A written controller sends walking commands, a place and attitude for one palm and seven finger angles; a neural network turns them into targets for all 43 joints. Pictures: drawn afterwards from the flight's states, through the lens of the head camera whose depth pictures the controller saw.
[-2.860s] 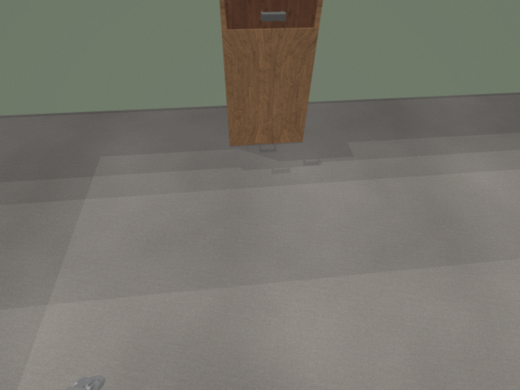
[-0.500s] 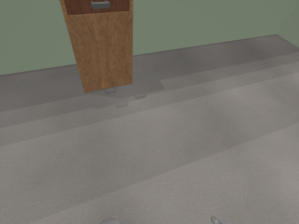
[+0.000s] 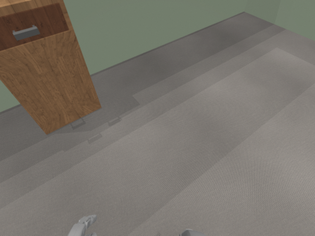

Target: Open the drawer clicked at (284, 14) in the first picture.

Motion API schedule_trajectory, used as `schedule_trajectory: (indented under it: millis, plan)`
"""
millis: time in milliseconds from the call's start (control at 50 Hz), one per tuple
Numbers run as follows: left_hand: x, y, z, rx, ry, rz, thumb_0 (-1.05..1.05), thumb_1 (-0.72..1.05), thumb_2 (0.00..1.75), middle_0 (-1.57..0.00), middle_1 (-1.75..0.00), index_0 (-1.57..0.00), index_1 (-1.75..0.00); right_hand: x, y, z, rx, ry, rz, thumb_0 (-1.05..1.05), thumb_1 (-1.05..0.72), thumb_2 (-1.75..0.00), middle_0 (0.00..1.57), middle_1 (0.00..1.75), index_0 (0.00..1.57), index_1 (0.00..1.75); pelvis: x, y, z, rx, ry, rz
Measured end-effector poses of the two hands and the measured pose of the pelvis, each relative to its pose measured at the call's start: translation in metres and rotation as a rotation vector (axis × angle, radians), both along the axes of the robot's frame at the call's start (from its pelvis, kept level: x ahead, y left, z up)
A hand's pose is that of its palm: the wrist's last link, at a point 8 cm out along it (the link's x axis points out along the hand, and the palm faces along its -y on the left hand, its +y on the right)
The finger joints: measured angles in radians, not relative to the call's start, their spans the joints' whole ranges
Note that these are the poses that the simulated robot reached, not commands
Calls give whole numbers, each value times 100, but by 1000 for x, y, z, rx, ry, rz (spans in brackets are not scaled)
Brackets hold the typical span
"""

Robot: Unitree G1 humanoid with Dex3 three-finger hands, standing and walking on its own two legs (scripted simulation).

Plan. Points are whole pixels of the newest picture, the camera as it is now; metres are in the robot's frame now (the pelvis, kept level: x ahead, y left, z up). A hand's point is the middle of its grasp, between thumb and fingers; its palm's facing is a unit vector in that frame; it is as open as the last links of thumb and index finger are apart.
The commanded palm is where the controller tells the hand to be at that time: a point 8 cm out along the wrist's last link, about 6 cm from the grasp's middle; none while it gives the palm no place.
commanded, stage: walk to a spot facing it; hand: left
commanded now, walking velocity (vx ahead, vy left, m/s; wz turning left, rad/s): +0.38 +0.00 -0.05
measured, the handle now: (25, 31) +1.01 +0.65 +0.01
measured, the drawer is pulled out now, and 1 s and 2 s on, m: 0.00 0.00 0.00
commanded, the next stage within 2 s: turn to face it in 0.82 s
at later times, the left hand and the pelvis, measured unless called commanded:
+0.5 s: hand out of the picture +0.15 +0.22 -0.18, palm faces +0.07 -0.99 -0.12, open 7.4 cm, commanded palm none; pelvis +0.21 +0.06 +0.00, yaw -2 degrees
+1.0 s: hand (121, 117) +0.58 +0.16 -0.16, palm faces -0.24 -0.94 -0.23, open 7.4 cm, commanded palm none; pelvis +0.41 +0.00 -0.01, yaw -12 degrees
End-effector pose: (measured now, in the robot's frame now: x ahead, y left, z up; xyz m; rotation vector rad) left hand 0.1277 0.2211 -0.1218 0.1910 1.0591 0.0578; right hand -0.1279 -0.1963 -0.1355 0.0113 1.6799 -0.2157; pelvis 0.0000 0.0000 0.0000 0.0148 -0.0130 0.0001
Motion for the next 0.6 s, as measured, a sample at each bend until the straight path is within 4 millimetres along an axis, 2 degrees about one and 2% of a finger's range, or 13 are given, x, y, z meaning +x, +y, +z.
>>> schedule_trajectory:
  millis: [60, 160, 260, 340, 420, 460, 500, 560, 600]
  plan:
    - [-2, -8, 2, -9, 49, 29, 0, 91, 90, -20, -30, -20, -30, 52, -10, 1, -11, -66, 13, 1, -91, -90, 20, 30, 20, 29, 24, -5, 8, -8, -5, -6]
    - [0, 13, 12, 45, 101, 99, -3, 96, 90, -20, -30, -20, -30, 163, -24, 7, -42, -265, 62, 1, -91, -90, 20, 30, 20, 29, 63, -6, 20, -23, 8, -6]
    - [-10, 23, 6, 29, 210, 135, -2, 94, 90, -20, -30, -20, -30, 262, -35, 18, -95, -399, 125, 2, -94, -90, 20, 30, 20, 29, 105, 5, 22, -41, 9, -2]
    - [-17, 28, -8, -13, 310, 178, -1, 93, 90, -20, -30, -20, -30, 337, -30, 28, -124, -475, 196, 2, -94, -90, 20, 30, 20, 29, 141, 19, 18, -56, 4, 5]
    - [-16, 37, -27, -59, 419, 208, 0, 92, 90, -20, -30, -20, -30, 407, -11, 30, -158, -552, 253, 1, -93, -90, 20, 30, 20, 29, 183, 40, 5, -61, -5, -2]
    - [-7, 44, -32, -72, 466, 201, 0, 91, 90, -20, -30, -20, -30, 429, -1, 30, -173, -588, 254, 1, -92, -90, 20, 30, 20, 29, 199, 49, 1, -49, -14, -15]
    - [14, 51, -30, -73, 475, 182, 1, 91, 90, -20, -30, -20, -30, 436, 9, 32, -175, -592, 230, 1, -92, -90, 20, 30, 20, 29, 213, 56, 4, -43, -20, -31]
    - [61, 62, -23, -66, 427, 154, 1, 91, 90, -20, -30, -20, -30, 432, 25, 32, -156, -541, 185, 0, -92, -90, 20, 30, 20, 29, 236, 62, 13, -36, -23, -45]
    - [97, 67, -17, -58, 376, 139, 1, 91, 90, -20, -30, -20, -30, 425, 26, 33, -169, -497, 134, 0, -94, -90, 21, 30, 21, 29, 251, 65, 19, -31, -19, -56]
